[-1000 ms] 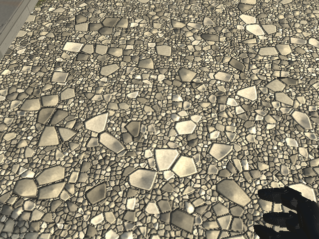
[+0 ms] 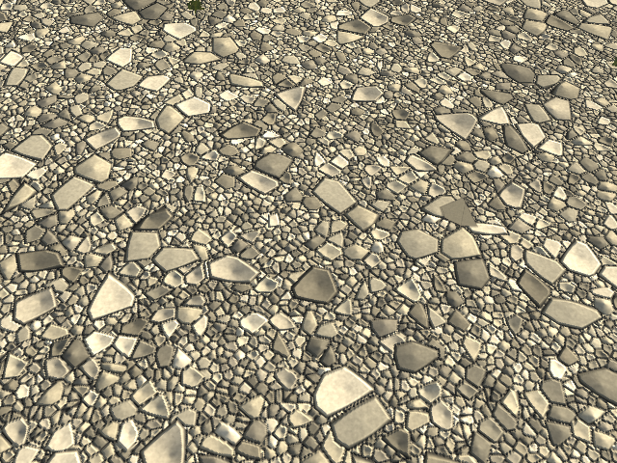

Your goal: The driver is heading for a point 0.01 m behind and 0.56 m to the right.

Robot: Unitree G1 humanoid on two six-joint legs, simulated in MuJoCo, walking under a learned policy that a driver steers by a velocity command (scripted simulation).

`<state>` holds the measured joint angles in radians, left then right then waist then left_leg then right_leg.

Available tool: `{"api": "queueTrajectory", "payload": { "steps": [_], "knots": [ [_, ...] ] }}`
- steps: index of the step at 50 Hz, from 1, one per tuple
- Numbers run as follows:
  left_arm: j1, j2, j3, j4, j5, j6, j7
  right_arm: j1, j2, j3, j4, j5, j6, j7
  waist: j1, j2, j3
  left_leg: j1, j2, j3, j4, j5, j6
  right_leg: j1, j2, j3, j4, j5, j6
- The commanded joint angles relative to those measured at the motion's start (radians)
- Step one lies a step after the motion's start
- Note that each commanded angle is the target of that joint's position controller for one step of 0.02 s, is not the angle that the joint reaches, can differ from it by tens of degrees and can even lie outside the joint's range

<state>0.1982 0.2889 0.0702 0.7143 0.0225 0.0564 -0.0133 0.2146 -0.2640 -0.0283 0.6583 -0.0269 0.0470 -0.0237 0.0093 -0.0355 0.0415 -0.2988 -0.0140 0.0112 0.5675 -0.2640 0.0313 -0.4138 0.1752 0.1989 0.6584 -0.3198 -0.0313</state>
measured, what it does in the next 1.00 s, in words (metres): walks ahead, turning right: right foot, then left foot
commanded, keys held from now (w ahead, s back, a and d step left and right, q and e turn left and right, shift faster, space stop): shift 0.06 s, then w+shift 0.14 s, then w+e+shift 0.80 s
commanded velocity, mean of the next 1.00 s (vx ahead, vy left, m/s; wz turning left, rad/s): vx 0.71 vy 0.00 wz -0.64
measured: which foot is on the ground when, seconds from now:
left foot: down 0.00-0.40, up 0.42-0.76, down 0.78-1.00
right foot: up 0.00-0.38, down 0.40-0.78, up 0.80-1.00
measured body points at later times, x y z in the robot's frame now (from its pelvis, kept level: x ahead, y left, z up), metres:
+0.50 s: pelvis +0.09 -0.04 +0.01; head +0.11 -0.07 +0.46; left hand +0.24 +0.21 -0.10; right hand +0.14 -0.33 -0.12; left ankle +0.06 +0.09 -0.67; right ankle +0.03 -0.11 -0.73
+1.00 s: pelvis +0.44 -0.15 +0.00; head +0.46 -0.16 +0.45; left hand +0.75 -0.02 -0.09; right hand +0.29 -0.41 -0.11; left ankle +0.48 -0.01 -0.73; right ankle +0.39 -0.22 -0.63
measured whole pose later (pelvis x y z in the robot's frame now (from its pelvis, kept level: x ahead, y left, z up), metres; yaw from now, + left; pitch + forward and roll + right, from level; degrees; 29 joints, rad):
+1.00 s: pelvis +0.44 -0.15 +0.00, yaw -39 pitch +1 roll +3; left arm 0.15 0.37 0.06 0.75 0.03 -0.01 -0.07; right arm 0.35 -0.32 -0.07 0.79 -0.04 -0.07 0.00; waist -0.03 -0.05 0.01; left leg -0.13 0.03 0.18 0.43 -0.31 -0.02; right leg -0.64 -0.03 0.00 1.27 -0.24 -0.11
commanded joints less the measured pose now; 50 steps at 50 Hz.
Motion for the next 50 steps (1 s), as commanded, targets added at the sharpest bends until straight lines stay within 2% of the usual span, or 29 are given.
{"api": "queueTrajectory", "payload": {
  "steps": [1,2,3,5,7,10,12,17,19,20,21,22,23,24,26,28,32,35,37,38,39,40,41,42,43,44,46,48,50],
  "knots": [
    [0.014,0.134,0.041,-0.053,0.013,-0.017,0.003,-0.035,-0.164,-0.043,-0.071,0.003,-0.025,0.002,0.019,0.158,-0.004,-0.031,0.343,-0.381,-0.344,0.047,0.192,-0.034,-0.014,-0.001,0.329,-0.155,0.016],
    [0.044,0.123,0.039,-0.028,0.002,-0.015,-0.001,-0.078,-0.142,-0.038,-0.073,0.004,-0.027,0.002,0.042,0.138,0.002,-0.025,0.282,-0.291,-0.319,0.115,0.167,-0.019,-0.017,-0.008,0.378,-0.106,0.028],
    [0.06,0.112,0.036,-0.017,0.001,-0.012,-0.005,-0.096,-0.137,-0.037,-0.072,0.008,-0.03,-0.002,0.047,0.169,-0.017,0.023,0.25,-0.241,-0.297,0.194,0.157,-0.029,-0.019,-0.018,0.402,-0.085,0.038],
    [0.076,0.099,0.022,0.001,0.016,-0.016,-0.019,0.009,-0.141,-0.045,-0.039,0.003,-0.031,0.01,-0.007,0.216,-0.067,0.168,0.217,-0.254,-0.354,-0.213,0.141,-0.106,-0.035,-0.066,0.375,-0.066,0.039],
    [-0.01,0.1,0.017,-0.018,0.021,-0.025,-0.037,0.086,-0.15,-0.054,0.0,0.009,-0.035,0.019,-0.055,0.218,-0.015,0.243,0.244,-0.316,-0.409,-0.38,0.146,-0.195,-0.064,-0.095,0.317,-0.063,0.038],
    [-0.089,0.074,-0.002,-0.025,0.021,-0.047,-0.05,0.148,-0.172,-0.07,0.045,0.012,-0.057,0.025,-0.081,0.18,0.002,0.28,0.253,-0.304,-0.426,-0.332,0.146,-0.174,-0.124,-0.165,0.16,-0.041,0.039],
    [-0.11,0.065,-0.011,-0.02,0.009,-0.059,-0.055,0.146,-0.185,-0.08,0.056,0.006,-0.071,0.026,-0.089,0.19,-0.001,0.256,0.258,-0.246,-0.436,-0.307,0.135,-0.103,-0.126,-0.182,0.069,-0.056,0.025],
    [-0.088,0.061,-0.026,-0.014,-0.002,-0.077,-0.055,0.09,-0.198,-0.091,0.066,0.013,-0.079,0.032,-0.04,0.172,0.023,0.082,0.286,-0.105,-0.427,-0.264,0.12,0.139,-0.149,-0.275,-0.147,-0.011,-0.052],
    [0.034,0.072,-0.023,0.028,0.009,-0.088,-0.048,0.051,-0.184,-0.084,0.058,0.016,-0.078,0.031,0.027,0.098,0.003,-0.053,0.252,-0.007,-0.311,-0.306,0.097,0.341,-0.125,-0.293,-0.223,0.026,-0.085],
    [0.171,0.109,-0.008,0.076,0.01,-0.095,-0.042,0.016,-0.145,-0.069,0.04,0.002,-0.08,0.028,0.086,0.003,-0.039,-0.172,0.2,0.08,-0.115,-0.259,0.072,0.507,-0.157,-0.206,-0.251,-0.067,-0.115],
    [0.313,0.211,0.022,0.102,0.012,-0.101,-0.027,-0.071,-0.058,-0.037,-0.025,-0.005,-0.087,0.034,0.158,-0.237,-0.085,-0.399,0.07,0.204,0.285,-0.202,0.013,0.656,-0.385,0.216,-0.407,-0.39,-0.208],
    [0.302,0.261,0.036,0.084,-0.004,-0.102,-0.021,-0.165,-0.083,-0.039,-0.084,-0.019,-0.097,0.039,0.157,-0.21,-0.01,-0.672,-0.021,0.051,0.446,-0.232,-0.01,0.671,-0.493,0.585,-0.514,-0.502,-0.304],
    [0.26,0.225,0.03,0.082,-0.003,-0.101,-0.011,-0.182,-0.125,-0.045,-0.082,-0.028,-0.104,0.045,0.136,-0.09,0.034,-0.733,0.061,-0.037,0.512,-0.145,-0.018,0.68,-0.475,0.487,-0.473,-0.367,-0.307],
    [0.239,0.199,0.025,0.078,-0.008,-0.105,-0.005,-0.15,-0.144,-0.047,-0.066,-0.028,-0.112,0.053,0.105,-0.049,0.009,-0.69,0.076,-0.043,0.514,-0.08,-0.03,0.655,-0.426,0.401,-0.45,-0.26,-0.289],
    [0.22,0.173,0.016,0.079,-0.014,-0.115,0.005,-0.121,-0.161,-0.048,-0.05,-0.038,-0.107,0.063,0.06,-0.021,0.003,-0.595,0.096,-0.037,0.458,-0.067,-0.056,0.568,-0.363,0.312,-0.49,-0.192,-0.265],
    [0.206,0.156,0.011,0.084,-0.02,-0.129,0.008,-0.159,-0.152,-0.042,-0.065,-0.033,-0.087,0.072,0.042,-0.043,0.048,-0.54,0.093,-0.025,0.39,-0.016,-0.086,0.461,-0.326,0.278,-0.542,-0.141,-0.264],
    [0.198,0.181,0.027,0.086,-0.012,-0.144,0.006,-0.293,-0.118,-0.021,-0.115,-0.009,-0.079,0.08,0.053,-0.056,0.097,-0.387,0.059,-0.004,0.165,0.144,-0.109,0.292,-0.268,0.22,-0.56,0.039,-0.245],
    [0.214,0.203,0.038,0.097,-0.023,-0.153,0.009,-0.34,-0.117,-0.017,-0.145,0.006,-0.086,0.076,0.061,-0.069,0.084,-0.207,0.036,0.0,0.046,0.221,-0.082,0.26,-0.299,0.239,-0.55,0.266,-0.22],
    [0.18,0.226,0.043,0.095,-0.026,-0.153,0.01,-0.226,-0.147,-0.03,-0.117,0.008,-0.091,0.058,0.0,-0.063,0.027,0.0,0.0,0.013,0.0,0.173,-0.056,0.257,-0.293,0.216,-0.437,0.557,-0.174],
    [0.169,0.247,0.048,0.097,-0.02,-0.154,0.006,-0.078,-0.189,-0.049,-0.074,0.008,-0.095,0.04,-0.069,-0.033,-0.065,0.19,-0.026,0.026,0.01,0.096,-0.038,0.237,-0.265,0.182,-0.251,0.75,-0.147],
    [0.132,0.266,0.052,0.094,-0.015,-0.155,-0.002,0.135,-0.229,-0.071,-0.022,0.006,-0.095,0.016,-0.189,0.009,-0.18,0.457,0.0,0.024,0.022,0.042,-0.022,0.122,-0.202,0.143,0.022,0.773,-0.121],
    [0.119,0.17,0.027,0.073,-0.009,-0.166,-0.004,0.35,-0.308,-0.094,0.006,-0.023,-0.101,-0.01,-0.27,0.117,-0.321,0.69,0.194,-0.176,-0.01,-0.311,0.0,-0.041,-0.113,0.077,0.384,0.495,-0.109],
    [0.158,0.026,-0.01,0.012,-0.043,-0.164,-0.001,0.335,-0.374,-0.099,0.009,-0.053,-0.108,-0.005,-0.181,0.43,-0.387,0.745,0.453,-0.696,-0.275,-0.749,0.037,-0.276,-0.019,0.006,0.657,-0.21,-0.099],
    [0.126,0.083,-0.014,0.013,-0.027,-0.151,0.005,0.166,-0.288,-0.088,-0.016,-0.039,-0.104,0.001,-0.109,0.371,-0.258,0.567,0.454,-0.835,-0.365,-0.752,0.054,-0.344,-0.101,-0.027,0.742,-0.087,-0.115],
    [0.086,0.127,-0.003,0.023,-0.009,-0.136,-0.003,0.079,-0.203,-0.07,-0.031,-0.032,-0.1,0.004,-0.086,0.239,-0.16,0.453,0.432,-0.671,-0.334,-0.648,0.067,-0.348,-0.168,-0.067,0.729,0.003,-0.114],
    [0.06,0.131,-0.003,0.033,0.006,-0.124,-0.017,0.077,-0.16,-0.062,-0.012,-0.03,-0.1,0.009,-0.078,0.133,-0.106,0.364,0.395,-0.515,-0.325,-0.473,0.08,-0.325,-0.213,-0.09,0.696,0.042,-0.106],
    [0.02,0.09,-0.01,0.01,0.016,-0.099,-0.047,0.101,-0.126,-0.048,0.037,-0.026,-0.112,0.01,-0.047,0.141,-0.031,0.237,0.35,-0.319,-0.363,-0.292,0.069,-0.31,-0.256,-0.101,0.659,0.043,-0.085],
    [-0.055,0.045,-0.027,-0.035,0.014,-0.073,-0.066,0.131,-0.099,-0.04,0.085,-0.005,-0.135,0.024,-0.031,0.133,0.034,0.201,0.355,-0.196,-0.408,-0.16,0.059,-0.375,-0.287,-0.108,0.652,0.071,-0.076],
    [-0.118,0.037,-0.035,-0.077,0.013,-0.065,-0.078,0.132,-0.097,-0.039,0.109,0.002,-0.154,0.029,-0.008,0.115,0.059,0.192,0.346,-0.054,-0.433,-0.001,0.043,-0.42,-0.298,-0.115,0.627,0.161,-0.074]
  ]
}}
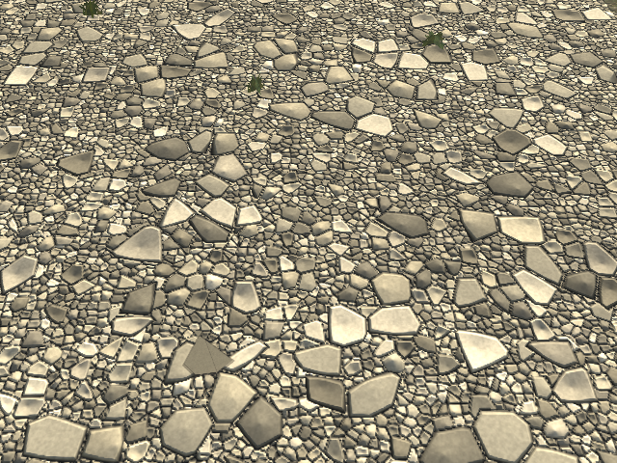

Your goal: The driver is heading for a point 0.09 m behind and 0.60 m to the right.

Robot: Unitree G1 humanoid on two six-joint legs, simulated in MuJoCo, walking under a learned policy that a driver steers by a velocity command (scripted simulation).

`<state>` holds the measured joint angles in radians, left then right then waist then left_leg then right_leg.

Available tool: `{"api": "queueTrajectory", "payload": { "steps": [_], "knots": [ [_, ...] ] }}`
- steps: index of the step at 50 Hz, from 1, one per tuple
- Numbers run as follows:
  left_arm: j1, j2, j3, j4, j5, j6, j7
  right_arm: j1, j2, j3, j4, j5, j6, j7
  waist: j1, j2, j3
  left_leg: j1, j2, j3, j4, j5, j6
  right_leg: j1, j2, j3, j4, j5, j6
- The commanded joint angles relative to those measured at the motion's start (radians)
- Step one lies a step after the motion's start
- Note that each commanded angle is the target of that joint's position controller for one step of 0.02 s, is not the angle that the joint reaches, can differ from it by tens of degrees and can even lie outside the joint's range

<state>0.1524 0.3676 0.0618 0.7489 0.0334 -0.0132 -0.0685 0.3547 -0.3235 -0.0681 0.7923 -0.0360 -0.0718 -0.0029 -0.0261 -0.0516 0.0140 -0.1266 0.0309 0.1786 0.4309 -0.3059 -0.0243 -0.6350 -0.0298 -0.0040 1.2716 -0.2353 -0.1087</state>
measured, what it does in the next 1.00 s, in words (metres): walks ahead, turning right: right foot, then left foot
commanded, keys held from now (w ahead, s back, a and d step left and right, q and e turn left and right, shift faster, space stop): w+e+shift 0.06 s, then e+shift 0.44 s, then w+e+shift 0.50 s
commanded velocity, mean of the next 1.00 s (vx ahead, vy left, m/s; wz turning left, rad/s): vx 0.58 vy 0.00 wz -0.99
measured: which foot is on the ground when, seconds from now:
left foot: down 0.00-0.22, up 0.24-0.80, down 0.82-1.00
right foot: up 0.00-0.20, down 0.22-0.82, up 0.84-1.00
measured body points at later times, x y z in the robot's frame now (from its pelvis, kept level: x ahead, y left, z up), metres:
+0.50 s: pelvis +0.33 -0.05 -0.01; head +0.40 -0.09 +0.44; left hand +0.50 +0.19 -0.13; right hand +0.41 -0.36 -0.11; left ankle +0.51 +0.08 -0.65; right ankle +0.37 -0.08 -0.73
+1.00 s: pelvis +0.61 -0.13 +0.01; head +0.63 -0.13 +0.46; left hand +0.93 -0.06 -0.10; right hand +0.44 -0.39 -0.08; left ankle +0.67 -0.03 -0.73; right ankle +0.50 -0.18 -0.64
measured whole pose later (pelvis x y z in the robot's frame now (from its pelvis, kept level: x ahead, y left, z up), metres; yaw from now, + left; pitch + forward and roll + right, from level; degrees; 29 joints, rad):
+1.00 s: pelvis +0.61 -0.13 +0.01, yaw -55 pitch +2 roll +1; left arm 0.23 0.37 0.06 0.73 0.04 -0.01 -0.07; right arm 0.26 -0.32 -0.05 0.71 -0.03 -0.05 -0.02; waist -0.01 -0.05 -0.02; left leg -0.15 -0.03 0.05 0.39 -0.28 0.02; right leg -0.57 0.04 0.08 1.20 -0.24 -0.07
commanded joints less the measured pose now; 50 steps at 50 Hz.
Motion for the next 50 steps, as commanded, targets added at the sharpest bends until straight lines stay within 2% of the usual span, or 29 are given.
{"api": "queueTrajectory", "payload": {
  "steps": [1,3,5,7,9,10,11,12,13,14,15,17,18,20,22,25,27,29,34,37,39,40,41,42,43,44,45,47,50],
  "knots": [
    [-0.097,-0.041,-0.03,-0.13,-0.001,0.006,-0.027,-0.025,-0.036,0.002,-0.019,0.011,-0.042,0.009,0.046,0.132,0.097,-0.005,0.275,-0.138,-0.315,0.103,0.087,-0.186,-0.091,0.073,-0.035,0.127,0.003],
    [-0.171,-0.031,-0.037,-0.165,-0.007,0.008,-0.037,-0.044,-0.048,0.0,-0.009,0.006,-0.052,0.006,0.06,0.114,0.142,-0.04,0.235,-0.003,-0.363,0.217,0.079,-0.139,-0.081,0.007,-0.203,0.204,-0.005],
    [-0.241,-0.051,-0.048,-0.179,0.005,0.0,-0.05,-0.025,-0.065,-0.002,0.008,0.012,-0.053,-0.001,0.046,0.053,0.185,-0.052,0.188,0.111,-0.343,0.53,0.067,-0.009,-0.031,-0.114,-0.429,0.26,-0.022],
    [-0.18,-0.049,-0.045,-0.15,0.007,-0.011,-0.043,0.012,-0.131,-0.014,0.015,0.022,-0.047,-0.008,0.071,0.072,0.111,0.044,0.186,0.132,-0.19,0.999,0.063,0.148,0.066,-0.188,-0.53,0.27,-0.039],
    [0.069,0.007,-0.016,-0.073,0.004,-0.017,-0.017,-0.011,-0.2,-0.03,0.0,0.041,-0.017,-0.013,0.189,0.113,-0.05,0.078,0.22,0.109,0.159,1.208,0.058,0.414,0.138,-0.167,-0.592,0.231,-0.068],
    [0.266,0.048,0.011,-0.007,0.005,-0.021,0.007,-0.036,-0.196,-0.031,-0.015,0.047,-0.005,-0.009,0.261,0.109,-0.154,0.011,0.227,0.087,0.426,1.101,0.045,0.638,0.154,-0.114,-0.646,0.279,-0.098],
    [0.289,0.089,0.035,0.031,0.006,-0.017,0.042,-0.016,-0.145,-0.025,-0.012,0.038,0.001,0.004,0.223,0.025,-0.145,-0.177,0.134,0.066,0.703,0.381,0.01,0.791,0.11,-0.02,-0.688,0.313,-0.093],
    [0.235,0.219,0.066,-0.007,-0.005,-0.005,0.058,0.072,-0.04,-0.006,-0.046,0.016,0.013,0.008,0.111,-0.159,-0.143,-0.433,0.005,0.055,1.13,-0.377,-0.033,0.919,-0.119,0.262,-0.545,1.071,-0.147],
    [0.249,0.269,0.088,-0.061,-0.007,0.007,0.049,0.111,-0.085,-0.007,-0.124,0.033,0.022,-0.005,0.12,-0.08,-0.451,-0.588,-0.026,-0.157,1.299,-0.325,-0.057,1.141,-0.276,0.597,-0.665,1.109,-0.351],
    [0.195,0.235,0.087,-0.092,-0.018,0.019,0.062,0.036,-0.104,0.001,-0.132,0.026,0.016,-0.013,0.11,0.047,-0.414,-0.603,0.016,-0.216,1.227,-0.205,-0.047,1.023,-0.258,0.636,-0.79,0.869,-0.331],
    [0.127,0.181,0.077,-0.09,-0.028,0.021,0.07,-0.005,-0.1,0.005,-0.134,0.022,0.019,-0.012,0.07,0.095,-0.267,-0.587,0.048,-0.222,1.125,-0.148,-0.045,0.844,-0.212,0.574,-0.856,0.714,-0.302],
    [0.081,0.103,0.054,-0.081,-0.041,0.012,0.081,-0.034,-0.088,0.008,-0.133,-0.013,0.049,-0.018,0.005,0.136,-0.115,-0.5,0.091,-0.232,0.981,-0.133,-0.056,0.576,-0.13,0.481,-0.909,0.72,-0.245],
    [0.078,0.084,0.046,-0.073,-0.043,0.006,0.081,-0.026,-0.083,0.008,-0.131,-0.021,0.073,-0.021,-0.015,0.149,-0.104,-0.448,0.103,-0.233,0.928,-0.135,-0.067,0.49,-0.107,0.449,-0.918,0.764,-0.227],
    [0.092,0.096,0.052,-0.062,-0.037,-0.005,0.073,-0.059,-0.064,0.013,-0.145,-0.02,0.095,-0.022,-0.016,0.168,-0.114,-0.399,0.117,-0.229,0.817,-0.125,-0.076,0.406,-0.066,0.406,-0.91,0.83,-0.201],
    [0.123,0.109,0.06,-0.054,-0.029,-0.006,0.073,-0.123,-0.048,0.018,-0.172,-0.01,0.102,-0.025,0.004,0.148,-0.133,-0.42,0.106,-0.225,0.745,-0.047,-0.072,0.407,-0.035,0.396,-0.888,0.872,-0.157],
    [0.164,0.112,0.065,-0.049,-0.035,0.01,0.081,-0.215,-0.054,0.02,-0.206,-0.006,0.114,-0.03,0.039,0.09,-0.134,-0.486,0.072,-0.249,0.668,0.067,-0.057,0.453,0.002,0.44,-0.875,0.756,-0.083],
    [0.19,0.113,0.064,-0.051,-0.031,0.014,0.075,-0.273,-0.054,0.024,-0.223,-0.009,0.119,-0.025,0.065,0.054,-0.127,-0.54,0.048,-0.286,0.615,0.111,-0.056,0.495,0.014,0.542,-0.946,0.312,-0.09],
    [0.22,0.108,0.062,-0.049,-0.023,0.006,0.061,-0.353,-0.07,0.022,-0.236,-0.012,0.111,-0.02,0.099,0.027,-0.057,-0.647,0.039,-0.329,0.519,0.138,-0.052,0.57,0.002,0.656,-1.025,-0.111,-0.134],
    [0.3,0.117,0.064,-0.025,-0.015,-0.018,0.053,-0.495,-0.076,0.026,-0.259,-0.008,0.062,0.0,0.167,-0.028,0.02,-0.629,-0.017,-0.327,0.254,0.13,-0.041,0.658,0.004,0.704,-1.014,-0.177,-0.159],
    [0.242,0.123,0.062,-0.041,-0.012,-0.021,0.047,-0.474,-0.081,0.023,-0.263,0.017,0.046,0.003,0.132,-0.07,0.035,-0.385,-0.057,-0.312,0.123,0.102,-0.039,0.508,0.025,0.728,-0.996,-0.17,-0.133],
    [0.15,0.133,0.061,-0.061,-0.009,-0.025,0.045,-0.338,-0.103,0.01,-0.232,0.036,0.037,-0.007,0.033,-0.07,0.011,-0.053,-0.074,-0.288,0.051,0.08,-0.026,0.306,0.044,0.715,-0.932,-0.13,-0.083],
    [0.141,0.119,0.054,-0.056,-0.011,-0.034,0.044,-0.23,-0.139,-0.006,-0.205,0.032,0.028,-0.017,-0.036,-0.012,-0.025,0.159,-0.05,-0.296,0.013,0.072,-0.011,0.192,0.091,0.66,-0.806,-0.101,-0.044],
    [0.166,0.064,0.037,-0.049,-0.019,-0.052,0.039,-0.101,-0.215,-0.031,-0.186,0.012,0.014,-0.032,-0.091,0.151,-0.109,0.363,0.095,-0.426,-0.042,-0.097,0.021,0.083,0.186,0.505,-0.539,-0.177,-0.006],
    [0.145,-0.003,0.013,-0.097,-0.053,-0.062,0.044,0.003,-0.288,-0.045,-0.194,-0.012,0.017,-0.047,-0.111,0.342,-0.254,0.536,0.362,-0.827,-0.17,-0.465,0.1,-0.078,0.281,0.306,-0.269,-0.395,0.034],
    [0.143,0.038,0.004,-0.102,-0.041,-0.05,0.055,-0.069,-0.274,-0.052,-0.184,-0.01,0.022,-0.045,-0.053,0.29,-0.194,0.413,0.413,-1.047,-0.228,-0.621,0.149,-0.187,0.187,0.244,-0.116,-0.254,0.028],
    [0.084,0.086,0.012,-0.091,-0.014,-0.037,0.052,-0.11,-0.181,-0.034,-0.192,-0.002,0.025,-0.037,-0.042,0.157,-0.092,0.3,0.373,-0.923,-0.198,-0.556,0.132,-0.193,0.114,0.218,-0.059,-0.15,0.027],
    [0.06,0.092,0.018,-0.086,0.003,-0.03,0.035,-0.114,-0.133,-0.021,-0.182,0.004,0.027,-0.032,-0.033,0.09,-0.022,0.213,0.312,-0.734,-0.195,-0.41,0.104,-0.18,0.081,0.194,-0.071,-0.089,0.032],
    [0.055,0.06,0.013,-0.08,0.017,-0.011,0.001,-0.08,-0.11,-0.009,-0.147,0.006,0.018,-0.028,-0.018,0.134,0.029,0.136,0.229,-0.514,-0.237,-0.204,0.066,-0.165,0.021,0.152,-0.077,-0.024,0.047],
    [-0.005,0.024,-0.005,-0.11,0.005,0.003,-0.02,-0.004,-0.08,-0.003,-0.095,0.016,-0.006,-0.004,-0.023,0.156,0.04,0.132,0.2,-0.35,-0.259,0.017,0.039,-0.23,-0.017,0.102,0.006,0.065,0.044]
  ]
}}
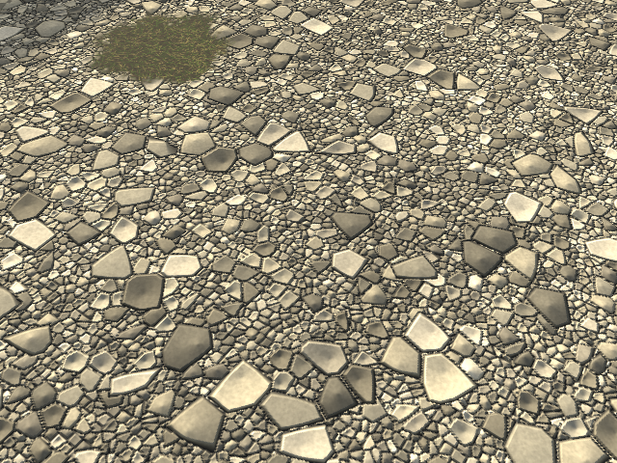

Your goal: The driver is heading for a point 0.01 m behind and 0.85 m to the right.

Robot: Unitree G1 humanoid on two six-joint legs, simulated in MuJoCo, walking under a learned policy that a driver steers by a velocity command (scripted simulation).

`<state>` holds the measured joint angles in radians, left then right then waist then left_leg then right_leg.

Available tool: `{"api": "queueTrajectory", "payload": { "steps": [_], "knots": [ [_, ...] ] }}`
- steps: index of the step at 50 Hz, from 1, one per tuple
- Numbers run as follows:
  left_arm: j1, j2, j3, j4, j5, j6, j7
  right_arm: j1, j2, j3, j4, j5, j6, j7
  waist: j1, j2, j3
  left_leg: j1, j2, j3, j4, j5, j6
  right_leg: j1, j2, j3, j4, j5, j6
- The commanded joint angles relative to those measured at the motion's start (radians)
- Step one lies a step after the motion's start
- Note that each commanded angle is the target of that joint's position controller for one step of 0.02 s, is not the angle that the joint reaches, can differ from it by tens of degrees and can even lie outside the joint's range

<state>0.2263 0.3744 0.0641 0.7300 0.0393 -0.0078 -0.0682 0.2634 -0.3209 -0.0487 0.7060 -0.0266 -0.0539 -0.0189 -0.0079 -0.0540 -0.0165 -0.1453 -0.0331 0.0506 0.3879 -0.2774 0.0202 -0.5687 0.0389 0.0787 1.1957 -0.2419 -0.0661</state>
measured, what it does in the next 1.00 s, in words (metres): walks ahead, turning right: right foot, then left foot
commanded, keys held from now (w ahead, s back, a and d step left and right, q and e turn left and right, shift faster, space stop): w+e+shift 0.74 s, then w+shift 0.26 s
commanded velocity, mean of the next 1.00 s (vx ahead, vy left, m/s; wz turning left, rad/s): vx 0.97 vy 0.00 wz -0.90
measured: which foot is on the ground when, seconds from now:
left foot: down 0.00-0.30, up 0.32-0.66, down 0.68-1.00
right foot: up 0.00-0.30, down 0.32-0.70, up 0.72-1.00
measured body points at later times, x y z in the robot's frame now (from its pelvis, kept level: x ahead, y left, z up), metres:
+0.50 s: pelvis +0.39 -0.08 -0.01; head +0.42 -0.07 +0.43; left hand +0.56 +0.16 -0.15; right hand +0.39 -0.37 -0.10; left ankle +0.50 +0.08 -0.66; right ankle +0.33 -0.07 -0.74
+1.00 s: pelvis +0.79 -0.29 -0.01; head +0.80 -0.32 +0.44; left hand +1.13 -0.37 -0.05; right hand +0.51 -0.39 -0.14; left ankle +0.80 -0.08 -0.74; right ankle +0.81 -0.49 -0.69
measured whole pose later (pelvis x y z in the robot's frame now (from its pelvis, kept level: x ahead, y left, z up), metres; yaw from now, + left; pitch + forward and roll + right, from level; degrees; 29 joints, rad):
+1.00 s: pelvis +0.79 -0.29 -0.01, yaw -53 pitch +2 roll +3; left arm -0.03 0.32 0.01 0.61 0.04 -0.03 -0.09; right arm 0.55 -0.31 -0.05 0.91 -0.02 -0.09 0.02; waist -0.09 -0.03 0.01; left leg 0.12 0.03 0.18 0.20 -0.35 -0.05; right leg -0.76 -0.02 0.02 0.88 -0.10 -0.12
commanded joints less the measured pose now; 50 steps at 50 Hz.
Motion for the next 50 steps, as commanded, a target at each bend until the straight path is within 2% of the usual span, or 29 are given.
{"api": "queueTrajectory", "payload": {
  "steps": [1,5,9,10,12,14,15,16,17,18,19,20,22,23,25,27,30,32,33,34,35,36,37,38,39,40,43,47,50],
  "knots": [
    [-0.109,0.009,-0.012,-0.104,-0.004,-0.001,-0.023,0.103,-0.073,-0.021,0.005,0.009,-0.031,0.017,-0.041,0.152,0.082,0.144,0.26,-0.175,-0.228,0.045,-0.012,-0.317,-0.09,0.015,0.092,0.105,0.0],
    [-0.249,-0.003,-0.027,-0.152,-0.012,-0.001,-0.033,0.157,-0.043,-0.01,0.059,0.004,-0.05,0.027,-0.043,0.137,0.151,0.102,0.218,0.027,-0.264,0.36,-0.038,-0.311,-0.073,-0.068,-0.029,0.214,-0.009],
    [-0.4,-0.05,-0.06,-0.199,-0.007,-0.002,-0.05,0.27,-0.06,-0.009,0.13,-0.007,-0.052,0.007,-0.062,0.126,0.182,0.191,0.205,0.164,-0.247,0.78,-0.078,-0.239,-0.039,-0.237,-0.28,0.171,-0.062],
    [-0.394,-0.057,-0.066,-0.198,-0.009,-0.002,-0.048,0.26,-0.077,-0.01,0.132,-0.008,-0.051,-0.001,-0.036,0.136,0.161,0.183,0.206,0.201,-0.211,1.023,-0.09,-0.135,-0.004,-0.279,-0.352,0.157,-0.088],
    [-0.327,-0.026,-0.059,-0.172,-0.006,0.005,-0.035,0.271,-0.14,-0.022,0.144,-0.004,-0.04,-0.029,0.031,0.186,0.084,0.23,0.251,0.215,-0.062,1.451,-0.091,0.04,0.065,-0.32,-0.408,0.098,-0.118],
    [-0.01,0.061,-0.02,-0.074,-0.006,0.008,-0.013,0.194,-0.193,-0.033,0.125,-0.009,-0.014,-0.045,0.196,0.208,-0.054,0.149,0.307,0.182,0.324,1.565,-0.075,0.379,0.097,-0.247,-0.45,0.004,-0.176],
    [0.235,0.121,0.016,0.005,-0.011,-0.003,0.01,0.128,-0.2,-0.035,0.099,-0.012,-0.006,-0.033,0.296,0.179,-0.141,-0.034,0.294,0.169,0.664,1.309,-0.052,0.688,0.075,-0.146,-0.567,0.02,-0.229],
    [0.217,0.158,0.054,0.022,-0.056,0.005,0.041,0.076,-0.143,-0.03,0.085,-0.016,-0.008,-0.008,0.255,-0.028,-0.129,-0.339,0.093,0.164,1.034,0.165,-0.046,0.907,-0.012,0.009,-0.637,0.002,-0.253],
    [0.139,0.27,0.069,-0.02,-0.012,0.019,0.042,0.121,-0.098,-0.012,-0.053,0.004,-0.028,-0.004,0.126,-0.154,-0.253,-0.74,0.019,0.03,1.36,-0.247,-0.096,1.166,-0.282,0.546,-0.674,0.038,-0.461],
    [0.221,0.228,0.068,-0.035,-0.011,0.024,0.061,0.024,-0.14,-0.009,-0.079,0.008,-0.051,-0.002,0.188,0.08,-0.289,-0.803,0.055,-0.123,1.321,-0.169,-0.088,1.129,-0.304,0.658,-0.818,-0.033,-0.465],
    [0.188,0.181,0.06,0.003,-0.019,0.012,0.072,0.008,-0.124,0.001,-0.088,0.005,-0.064,0.003,0.125,0.135,-0.102,-0.791,0.105,-0.134,1.159,-0.127,-0.065,0.928,-0.284,0.609,-0.919,-0.048,-0.413],
    [0.145,0.135,0.048,0.019,-0.018,-0.003,0.078,0.007,-0.121,0.002,-0.083,-0.009,-0.057,0.007,0.049,0.173,0.024,-0.717,0.14,-0.128,1.026,-0.133,-0.064,0.727,-0.233,0.528,-0.953,0.002,-0.365],
    [0.055,0.099,0.026,0.0,-0.015,-0.038,0.091,0.053,-0.106,0.008,-0.057,-0.054,-0.01,0.015,-0.046,0.17,0.103,-0.585,0.174,-0.127,0.916,-0.182,-0.088,0.473,-0.134,0.393,-0.964,0.073,-0.325],
    [0.038,0.085,0.017,-0.004,-0.023,-0.052,0.085,0.044,-0.098,0.009,-0.069,-0.059,0.009,0.021,-0.066,0.144,0.119,-0.524,0.185,-0.112,0.826,-0.203,-0.1,0.351,-0.099,0.361,-0.987,0.052,-0.316],
    [0.021,0.1,0.023,-0.005,-0.025,-0.075,0.075,-0.079,-0.071,0.021,-0.129,-0.045,0.015,0.032,-0.056,0.088,0.165,-0.43,0.188,-0.069,0.63,-0.078,-0.118,0.161,-0.04,0.323,-1.038,0.047,-0.302],
    [0.039,0.106,0.033,0.002,-0.022,-0.085,0.065,-0.173,-0.034,0.036,-0.166,-0.018,0.01,0.043,-0.02,0.054,0.161,-0.288,0.158,-0.049,0.432,0.172,-0.113,0.076,0.008,0.288,-1.042,0.136,-0.255],
    [0.112,0.129,0.045,0.027,-0.039,-0.087,0.052,-0.222,-0.052,0.032,-0.178,0.005,0.005,0.041,0.037,0.018,0.107,-0.171,0.101,-0.04,0.267,0.331,-0.073,0.203,-0.026,0.314,-1.001,0.362,-0.205],
    [0.136,0.152,0.052,0.037,-0.037,-0.079,0.058,-0.163,-0.104,0.013,-0.16,0.002,0.003,0.029,0.017,0.02,0.037,-0.091,0.05,-0.048,0.192,0.235,-0.05,0.36,-0.034,0.327,-0.844,0.607,-0.16],
    [0.127,0.183,0.057,0.04,-0.031,-0.077,0.058,-0.036,-0.146,-0.007,-0.127,0.002,-0.002,0.017,-0.054,0.038,-0.054,0.052,0.02,-0.043,0.188,0.136,-0.039,0.387,-0.025,0.309,-0.657,0.724,-0.132],
    [0.071,0.199,0.059,0.032,-0.026,-0.082,0.053,0.17,-0.183,-0.028,-0.082,0.001,-0.005,0.0,-0.186,0.047,-0.153,0.295,0.048,-0.047,0.195,0.085,-0.029,0.287,0.007,0.28,-0.396,0.712,-0.101],
    [0.024,0.078,0.027,-0.003,-0.022,-0.097,0.055,0.391,-0.263,-0.056,-0.044,-0.027,-0.009,-0.024,-0.266,0.169,-0.279,0.517,0.254,-0.254,0.164,-0.25,-0.002,0.123,0.078,0.204,-0.022,0.316,-0.085],
    [0.101,-0.024,-0.005,-0.075,-0.066,-0.097,0.057,0.307,-0.325,-0.066,-0.055,-0.05,-0.01,-0.016,-0.132,0.524,-0.394,0.601,0.523,-0.846,-0.096,-0.48,0.068,-0.111,0.153,0.1,0.215,-0.24,-0.062],
    [0.074,0.037,-0.008,-0.049,-0.037,-0.079,0.07,0.163,-0.241,-0.063,-0.08,-0.041,-0.003,-0.007,-0.1,0.375,-0.247,0.472,0.501,-0.873,-0.137,-0.608,0.088,-0.223,0.044,0.065,0.279,-0.147,-0.073],
    [0.02,0.061,-0.004,-0.037,-0.013,-0.067,0.06,0.098,-0.15,-0.042,-0.084,-0.031,0.0,-0.002,-0.097,0.231,-0.133,0.352,0.452,-0.7,-0.111,-0.537,0.096,-0.233,-0.017,0.041,0.244,-0.07,-0.072],
    [-0.018,0.046,-0.006,-0.037,0.0,-0.058,0.044,0.092,-0.103,-0.032,-0.059,-0.032,0.0,0.004,-0.085,0.128,-0.041,0.23,0.405,-0.559,-0.113,-0.356,0.097,-0.213,-0.049,0.027,0.203,-0.042,-0.067],
    [-0.056,0.016,-0.012,-0.058,0.011,-0.051,0.028,0.111,-0.087,-0.025,-0.022,-0.03,-0.007,0.006,-0.068,0.12,0.001,0.153,0.365,-0.453,-0.124,-0.249,0.09,-0.198,-0.068,0.039,0.169,-0.048,-0.064],
    [-0.088,-0.056,-0.038,-0.098,0.006,-0.024,0.001,0.144,-0.047,-0.011,0.057,-0.009,-0.042,0.028,-0.009,0.139,0.083,0.05,0.342,-0.292,-0.192,-0.057,0.091,-0.233,-0.075,0.068,0.113,-0.056,-0.052],
    [-0.225,-0.029,-0.055,-0.172,0.003,-0.025,-0.018,0.091,-0.079,-0.015,0.082,-0.002,-0.065,0.036,0.039,0.136,0.147,-0.04,0.283,-0.016,-0.331,0.182,0.086,-0.17,-0.079,-0.007,-0.224,0.129,-0.038],
    [-0.312,-0.05,-0.069,-0.184,0.003,-0.033,-0.035,0.17,-0.111,-0.016,0.127,0.014,-0.066,0.036,0.005,0.093,0.172,-0.051,0.266,0.099,-0.421,0.429,0.088,0.047,-0.037,-0.154,-0.449,0.223,-0.074]
  ]
}}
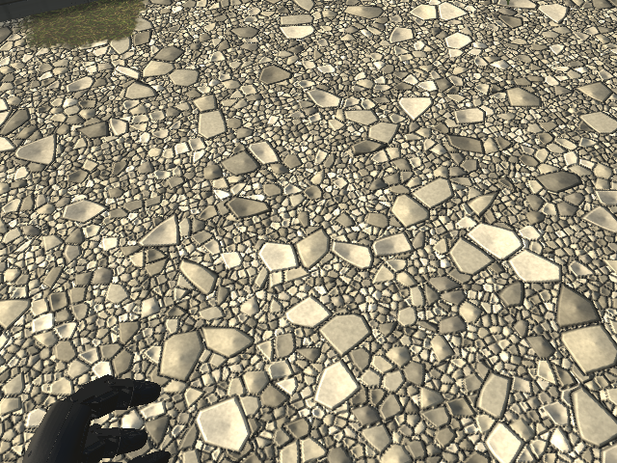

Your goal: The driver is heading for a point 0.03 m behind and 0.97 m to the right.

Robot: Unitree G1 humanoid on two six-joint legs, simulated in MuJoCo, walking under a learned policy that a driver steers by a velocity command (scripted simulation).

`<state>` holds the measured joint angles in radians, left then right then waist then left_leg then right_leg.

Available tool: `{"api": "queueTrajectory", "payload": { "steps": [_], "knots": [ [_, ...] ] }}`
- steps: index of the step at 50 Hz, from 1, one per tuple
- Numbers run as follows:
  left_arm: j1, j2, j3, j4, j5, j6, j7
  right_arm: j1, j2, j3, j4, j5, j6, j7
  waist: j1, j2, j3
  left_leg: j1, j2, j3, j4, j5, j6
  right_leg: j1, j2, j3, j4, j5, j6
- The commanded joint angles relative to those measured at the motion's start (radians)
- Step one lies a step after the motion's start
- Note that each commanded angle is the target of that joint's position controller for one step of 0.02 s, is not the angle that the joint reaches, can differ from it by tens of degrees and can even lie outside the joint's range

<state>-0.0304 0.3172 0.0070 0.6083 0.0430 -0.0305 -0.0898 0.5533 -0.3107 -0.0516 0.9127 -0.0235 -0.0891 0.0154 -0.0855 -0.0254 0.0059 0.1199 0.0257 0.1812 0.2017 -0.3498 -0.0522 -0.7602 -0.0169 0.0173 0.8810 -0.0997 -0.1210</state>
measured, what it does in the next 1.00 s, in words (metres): walks ahead, turning right: right foot, then left foot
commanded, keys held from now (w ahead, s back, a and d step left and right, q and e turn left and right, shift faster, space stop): w+shift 0.20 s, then shift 0.04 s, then e+shift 0.42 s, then w+e+shift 0.34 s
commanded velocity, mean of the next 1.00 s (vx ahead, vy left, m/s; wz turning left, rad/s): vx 0.59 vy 0.00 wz -0.61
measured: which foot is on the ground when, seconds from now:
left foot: down 0.00-0.12, up 0.14-0.48, down 0.50-1.00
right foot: up 0.00-0.08, down 0.10-0.48, up 0.50-1.00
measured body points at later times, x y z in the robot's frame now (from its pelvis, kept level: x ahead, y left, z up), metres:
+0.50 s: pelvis +0.46 -0.03 -0.01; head +0.50 -0.03 +0.43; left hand +0.43 +0.26 -0.14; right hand +0.65 -0.29 -0.09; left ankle +0.65 +0.03 -0.73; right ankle +0.27 -0.08 -0.71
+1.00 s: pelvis +0.61 -0.11 +0.01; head +0.59 -0.13 +0.46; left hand +0.95 -0.04 -0.03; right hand +0.47 -0.39 -0.11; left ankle +0.64 +0.03 -0.73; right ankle +0.57 -0.22 -0.70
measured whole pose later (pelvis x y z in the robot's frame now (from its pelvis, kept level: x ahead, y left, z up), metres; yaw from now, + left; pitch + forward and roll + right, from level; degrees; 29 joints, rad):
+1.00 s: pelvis +0.61 -0.11 +0.01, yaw -37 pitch +1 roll +1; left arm 0.07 0.30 0.06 0.64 0.03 0.06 -0.11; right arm 0.35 -0.38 -0.09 0.76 -0.03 -0.01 0.00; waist -0.06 0.06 -0.04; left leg -0.08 0.16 0.42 0.39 -0.28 -0.06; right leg -0.44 -0.09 -0.11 0.77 -0.35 -0.08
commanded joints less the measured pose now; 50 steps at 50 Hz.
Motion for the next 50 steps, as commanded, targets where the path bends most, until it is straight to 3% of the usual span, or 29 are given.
{"api": "queueTrajectory", "payload": {
  "steps": [1,3,4,5,6,7,8,9,11,12,14,16,18,21,23,24,25,26,27,29,30,32,33,34,36,38,41,45,50],
  "knots": [
    [-0.044,0.015,-0.009,-0.055,0.0,-0.012,-0.007,-0.105,-0.152,-0.017,-0.068,0.01,-0.028,0.0,0.099,0.079,0.133,-0.25,0.219,-0.011,-0.19,0.723,0.163,0.278,0.04,-0.11,-0.167,0.056,-0.035],
    [0.08,0.061,0.009,-0.012,0.01,-0.014,0.017,-0.092,-0.221,-0.029,-0.056,0.008,-0.015,-0.012,0.179,0.143,0.016,-0.117,0.241,0.013,0.052,1.21,0.151,0.426,0.115,-0.137,-0.191,-0.057,-0.061],
    [0.269,0.093,0.028,0.047,0.007,-0.015,0.033,-0.111,-0.245,-0.033,-0.057,0.006,0.0,-0.021,0.272,0.172,-0.087,-0.125,0.245,0.013,0.285,1.311,0.145,0.614,0.14,-0.119,-0.214,-0.106,-0.076],
    [0.47,0.136,0.051,0.114,0.005,-0.016,0.05,-0.145,-0.241,-0.03,-0.07,0.009,0.013,-0.028,0.374,0.151,-0.179,-0.23,0.206,0.023,0.59,1.2,0.133,0.855,0.119,-0.073,-0.311,-0.094,-0.09],
    [0.517,0.219,0.076,0.144,0.013,-0.015,0.073,-0.099,-0.119,-0.006,-0.097,-0.014,0.018,-0.018,0.301,-0.024,-0.262,-0.476,0.123,-0.022,0.972,0.366,0.13,1.079,-0.084,0.179,-0.281,-0.364,-0.074],
    [0.467,0.293,0.09,0.111,0.013,-0.01,0.083,-0.011,-0.044,0.009,-0.162,0.021,0.01,0.001,0.179,-0.234,-0.398,-0.761,-0.023,-0.159,1.269,-0.153,0.11,1.209,-0.324,0.749,-0.479,-0.563,-0.143],
    [0.454,0.254,0.096,0.12,-0.002,-0.014,0.086,-0.14,-0.129,-0.006,-0.188,0.021,0.003,-0.008,0.224,-0.1,-0.338,-0.877,0.0,-0.265,1.31,-0.056,0.133,1.176,-0.286,0.765,-0.57,-0.466,-0.149],
    [0.421,0.205,0.087,0.149,-0.01,-0.025,0.093,-0.195,-0.112,-0.001,-0.196,0.026,-0.002,-0.009,0.184,-0.042,-0.157,-0.919,0.036,-0.241,1.251,0.028,0.131,1.032,-0.262,0.598,-0.574,-0.293,-0.154],
    [0.342,0.113,0.064,0.171,-0.012,-0.051,0.094,-0.205,-0.072,0.012,-0.172,0.0,0.014,-0.004,0.086,0.064,0.003,-0.796,0.099,-0.234,1.108,0.059,0.111,0.732,-0.17,0.38,-0.598,0.04,-0.11],
    [0.328,0.083,0.051,0.174,-0.014,-0.06,0.096,-0.154,-0.056,0.018,-0.162,-0.007,0.03,0.003,0.042,0.017,0.004,-0.719,0.103,-0.23,1.069,0.044,0.089,0.651,-0.178,0.327,-0.601,0.29,-0.124],
    [0.367,0.039,0.037,0.214,-0.046,-0.075,0.091,-0.213,-0.036,0.019,-0.182,-0.027,0.046,0.009,0.027,0.009,0.042,-0.692,0.105,-0.197,0.943,-0.005,0.051,0.592,-0.131,0.243,-0.613,0.595,-0.13],
    [0.375,0.07,0.044,0.235,-0.05,-0.078,0.091,-0.333,-0.013,0.03,-0.231,-0.027,0.045,0.016,0.033,0.001,0.078,-0.679,0.066,-0.14,0.768,0.096,0.034,0.542,-0.06,0.16,-0.639,0.747,-0.124],
    [0.36,0.091,0.054,0.242,-0.05,-0.07,0.087,-0.401,0.004,0.044,-0.257,-0.011,0.037,0.014,0.044,-0.022,0.061,-0.553,0.004,-0.097,0.529,0.283,0.033,0.49,0.015,0.093,-0.622,0.776,-0.093],
    [0.411,0.116,0.071,0.267,-0.059,-0.06,0.086,-0.408,-0.033,0.038,-0.257,0.0,0.041,-0.009,0.071,-0.029,-0.008,-0.378,-0.073,-0.12,0.378,0.479,0.053,0.526,0.01,0.151,-0.534,0.702,-0.03],
    [0.388,0.152,0.086,0.257,-0.058,-0.052,0.097,-0.289,-0.098,0.015,-0.223,-0.008,0.042,-0.032,0.015,-0.03,-0.065,-0.226,-0.083,-0.166,0.325,0.487,0.077,0.558,0.014,0.213,-0.354,0.697,0.019],
    [0.342,0.16,0.09,0.24,-0.063,-0.047,0.1,-0.179,-0.128,0.004,-0.194,-0.015,0.032,-0.042,-0.055,-0.01,-0.095,-0.11,-0.029,-0.198,0.254,0.584,0.092,0.529,0.051,0.213,-0.159,0.602,0.047],
    [0.36,0.099,0.079,0.208,-0.07,-0.043,0.105,-0.089,-0.194,-0.011,-0.178,-0.028,0.019,-0.048,-0.069,0.087,-0.179,0.047,0.15,-0.299,0.295,1.011,0.119,0.443,0.132,0.155,0.136,0.172,0.076],
    [0.558,0.008,0.068,0.195,-0.096,-0.025,0.125,-0.093,-0.21,-0.005,-0.213,-0.044,0.018,-0.034,0.04,0.251,-0.357,0.219,0.515,-0.548,0.427,1.592,0.238,0.295,0.231,0.089,0.489,-0.661,0.087],
    [0.631,0.079,0.08,0.211,-0.059,-0.007,0.139,-0.131,-0.17,-0.006,-0.237,-0.009,0.035,-0.025,0.06,0.195,-0.475,0.209,0.538,-0.619,0.417,1.561,0.306,0.279,0.177,0.127,0.603,-0.569,0.089],
    [0.484,0.109,0.09,0.195,-0.022,0.03,0.128,-0.332,-0.047,0.02,-0.288,0.004,0.056,-0.042,0.078,0.143,-0.256,-0.075,0.412,-0.474,0.242,0.896,0.301,0.203,0.08,0.055,0.553,-0.393,0.121],
    [0.43,0.104,0.095,0.182,-0.015,0.048,0.109,-0.359,-0.023,0.031,-0.285,0.0,0.061,-0.051,0.083,0.145,-0.153,-0.182,0.348,-0.388,0.191,0.775,0.278,0.202,0.052,0.05,0.511,-0.37,0.137],
    [0.41,0.062,0.091,0.163,-0.015,0.083,0.082,-0.349,-0.048,0.024,-0.26,0.0,0.062,-0.057,0.101,0.142,-0.06,-0.341,0.306,-0.251,0.133,0.754,0.264,0.267,0.037,0.029,0.445,-0.343,0.149],
    [0.4,0.035,0.085,0.143,-0.022,0.091,0.078,-0.347,-0.065,0.016,-0.25,-0.006,0.059,-0.054,0.115,0.145,-0.07,-0.348,0.312,-0.216,0.129,0.748,0.267,0.269,0.035,0.019,0.403,-0.329,0.15],
    [0.385,0.021,0.079,0.128,-0.022,0.097,0.072,-0.335,-0.076,0.009,-0.246,-0.009,0.055,-0.046,0.117,0.14,-0.089,-0.353,0.317,-0.202,0.099,0.562,0.26,0.267,0.008,0.014,0.357,-0.292,0.137],
    [0.298,0.034,0.079,0.077,-0.011,0.102,0.046,-0.333,-0.092,-0.004,-0.245,-0.01,0.051,-0.033,0.102,0.168,-0.085,-0.359,0.327,-0.216,-0.001,0.03,0.241,0.224,-0.038,-0.004,0.263,-0.223,0.108],
    [0.209,0.054,0.083,0.029,-0.007,0.101,0.017,-0.325,-0.123,-0.02,-0.244,-0.006,0.048,-0.032,0.092,0.185,-0.056,-0.345,0.353,-0.225,-0.069,-0.198,0.221,0.171,-0.058,-0.018,0.192,-0.169,0.099],
    [0.121,0.052,0.08,-0.006,-0.013,0.092,-0.005,-0.287,-0.169,-0.045,-0.235,-0.005,0.044,-0.031,0.077,0.132,-0.033,-0.305,0.378,-0.175,-0.098,-0.28,0.188,0.148,-0.066,-0.045,0.095,-0.149,0.088],
    [0.043,0.05,0.076,-0.034,-0.019,0.085,-0.021,-0.268,-0.193,-0.063,-0.229,-0.008,0.048,-0.026,0.058,0.129,0.004,-0.255,0.378,-0.075,-0.098,-0.309,0.149,0.171,-0.066,-0.103,-0.016,-0.196,0.069],
    [0.019,0.061,0.069,-0.051,-0.015,0.079,-0.018,-0.257,-0.211,-0.071,-0.213,-0.01,0.076,-0.012,0.046,0.134,0.053,-0.211,0.379,0.049,-0.026,-0.264,0.116,0.294,-0.047,-0.192,-0.179,-0.299,0.017]
  ]
}}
